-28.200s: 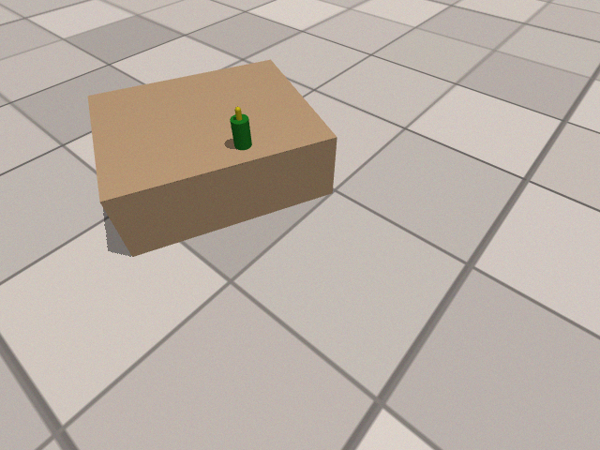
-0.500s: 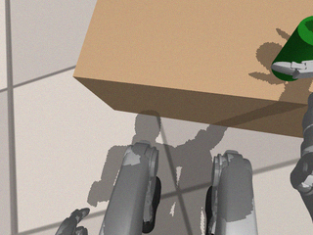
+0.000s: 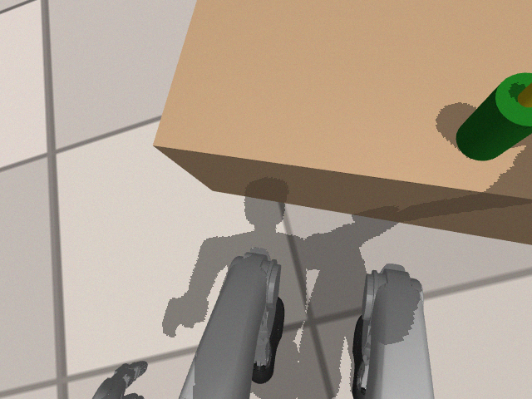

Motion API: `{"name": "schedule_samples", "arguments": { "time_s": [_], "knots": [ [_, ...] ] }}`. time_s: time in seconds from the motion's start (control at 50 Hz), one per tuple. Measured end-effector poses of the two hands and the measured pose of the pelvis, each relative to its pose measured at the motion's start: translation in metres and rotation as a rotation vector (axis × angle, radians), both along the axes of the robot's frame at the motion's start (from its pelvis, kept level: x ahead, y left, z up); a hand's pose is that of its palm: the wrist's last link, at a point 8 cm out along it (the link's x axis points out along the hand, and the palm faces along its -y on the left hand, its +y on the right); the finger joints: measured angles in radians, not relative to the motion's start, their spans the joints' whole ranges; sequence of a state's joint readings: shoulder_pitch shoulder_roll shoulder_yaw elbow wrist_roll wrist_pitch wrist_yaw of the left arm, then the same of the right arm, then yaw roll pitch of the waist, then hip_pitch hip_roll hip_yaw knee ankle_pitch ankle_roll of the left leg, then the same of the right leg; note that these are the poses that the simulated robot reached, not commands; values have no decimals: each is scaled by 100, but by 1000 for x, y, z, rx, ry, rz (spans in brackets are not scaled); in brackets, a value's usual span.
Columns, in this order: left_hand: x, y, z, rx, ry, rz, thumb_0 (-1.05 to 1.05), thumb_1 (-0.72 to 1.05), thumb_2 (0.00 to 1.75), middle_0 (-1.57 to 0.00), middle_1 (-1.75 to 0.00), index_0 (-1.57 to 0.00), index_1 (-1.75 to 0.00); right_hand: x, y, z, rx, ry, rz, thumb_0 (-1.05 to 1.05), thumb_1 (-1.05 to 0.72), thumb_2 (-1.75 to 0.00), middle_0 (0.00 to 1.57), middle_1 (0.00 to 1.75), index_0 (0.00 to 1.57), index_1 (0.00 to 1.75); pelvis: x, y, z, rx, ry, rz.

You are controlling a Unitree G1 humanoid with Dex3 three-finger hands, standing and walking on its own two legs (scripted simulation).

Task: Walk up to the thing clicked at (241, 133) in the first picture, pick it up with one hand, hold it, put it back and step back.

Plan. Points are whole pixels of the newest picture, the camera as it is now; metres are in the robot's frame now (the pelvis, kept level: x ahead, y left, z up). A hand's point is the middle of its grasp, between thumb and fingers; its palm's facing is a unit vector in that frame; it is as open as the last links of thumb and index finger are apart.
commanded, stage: home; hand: right
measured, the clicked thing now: (511, 113) +0.52 -0.26 -0.05
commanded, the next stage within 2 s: none
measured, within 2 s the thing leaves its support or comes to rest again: neither
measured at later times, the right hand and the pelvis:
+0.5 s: hand out of the picture +0.44 -0.37 +0.13, palm faces +0.32 +0.84 -0.43, open 17.0 cm; pelvis +0.04 -0.02 +0.18, yaw -2 degrees
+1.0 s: hand out of the picture +0.27 -0.21 +0.18, palm faces +0.20 +0.94 -0.29, open 17.4 cm; pelvis +0.08 +0.00 +0.26, yaw -5 degrees
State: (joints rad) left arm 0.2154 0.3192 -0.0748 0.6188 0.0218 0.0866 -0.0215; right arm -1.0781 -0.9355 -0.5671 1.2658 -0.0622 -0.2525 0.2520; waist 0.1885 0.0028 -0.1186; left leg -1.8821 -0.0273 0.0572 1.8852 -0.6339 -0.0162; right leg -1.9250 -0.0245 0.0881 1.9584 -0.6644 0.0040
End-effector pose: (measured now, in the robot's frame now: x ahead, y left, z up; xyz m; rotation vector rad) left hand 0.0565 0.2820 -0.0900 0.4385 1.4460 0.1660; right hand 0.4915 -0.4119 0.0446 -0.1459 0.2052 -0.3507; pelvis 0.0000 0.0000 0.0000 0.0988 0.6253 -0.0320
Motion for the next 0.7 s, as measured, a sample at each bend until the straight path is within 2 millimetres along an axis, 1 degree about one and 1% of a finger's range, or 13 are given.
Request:
{"name": "schedule_samples", "arguments": {
  "time_s": [0.04, 0.08, 0.12, 0.18, 0.28, 0.32, 0.38, 0.42, 0.46, 0.5, 0.56, 0.62, 0.7],
  "knots": [
    [0, -3, 8, -9, 26, 1, 0, 88, 90, -21, -31, -21, -31, -2, -4, -4, -28, 66, -17, -1, 52, -6, 6, 6, 7, 6, 0, -1, 8, 4, 0, -2],
    [2, -9, 19, -24, 33, 13, 0, 88, 91, -21, -31, -21, -31, -4, -8, 6, -75, 79, -40, -1, 52, -6, 6, 6, 7, 6, 2, -3, 20, 12, -1, -4],
    [6, -15, 34, -39, 19, 32, 1, 88, 91, -21, -31, -21, -31, -8, -14, 24, -127, 86, -68, -1, 52, -7, 5, 6, 7, 6, 4, -4, 35, 16, -13, -5],
    [11, -23, 57, -48, 8, 40, 0, 88, 91, -21, -30, -21, -31, -14, -21, 50, -138, 119, -125, -2, 51, -7, 5, 6, 7, 6, 9, -5, 60, 15, -33, -7],
    [20, -33, 100, -58, -31, 45, 0, 89, 90, -21, -30, -21, -30, -24, -33, 107, -154, 136, -210, -1, 49, -9, 6, 6, 7, 7, 20, -8, 104, 17, -76, -16],
    [22, -34, 116, -59, -49, 51, 0, 89, 90, -21, -30, -21, -30, -30, -34, 121, -155, 178, -221, -1, 49, -9, 6, 6, 7, 7, 24, -10, 120, 17, -96, -21],
    [25, -36, 138, -62, -71, 62, 0, 90, 90, -21, -30, -21, -30, -42, -32, 131, -158, 250, -223, -1, 47, -10, 6, 7, 7, 7, 29, -12, 141, 14, -126, -23],
    [27, -37, 152, -67, -84, 70, 0, 90, 90, -21, -29, -21, -30, -54, -25, 130, -166, 310, -203, -1, 47, -10, 6, 7, 7, 7, 32, -14, 155, 10, -148, -25],
    [30, -38, 165, -71, -96, 77, 0, 90, 90, -21, -29, -21, -30, -67, -13, 123, -156, 371, -173, -1, 46, -10, 6, 7, 7, 7, 35, -16, 169, 4, -169, -27],
    [34, -39, 178, -71, -109, 84, 0, 90, 90, -21, -29, -21, -30, -82, 3, 116, -135, 412, -139, -1, 46, -10, 6, 7, 7, 7, 39, -16, 182, -1, -188, -29],
    [44, -41, 198, -66, -142, 91, 1, 90, 90, -21, -29, -21, -30, -105, 31, 113, -105, 432, -89, -1, 48, -9, 6, 6, 7, 7, 46, -16, 201, -10, -228, -36],
    [59, -43, 216, -56, -196, 83, 1, 90, 90, -21, -29, -21, -30, -130, 54, 117, -71, 441, -72, -1, 50, -8, 6, 6, 7, 6, 53, -15, 218, -21, -273, -44],
    [85, -45, 234, -52, -283, 51, 1, 90, 90, -21, -29, -21, -30, -158, 70, 130, -44, 454, -90, -1, 51, -7, 7, 6, 7, 6, 62, -12, 235, -36, -330, -55]
  ]
}}
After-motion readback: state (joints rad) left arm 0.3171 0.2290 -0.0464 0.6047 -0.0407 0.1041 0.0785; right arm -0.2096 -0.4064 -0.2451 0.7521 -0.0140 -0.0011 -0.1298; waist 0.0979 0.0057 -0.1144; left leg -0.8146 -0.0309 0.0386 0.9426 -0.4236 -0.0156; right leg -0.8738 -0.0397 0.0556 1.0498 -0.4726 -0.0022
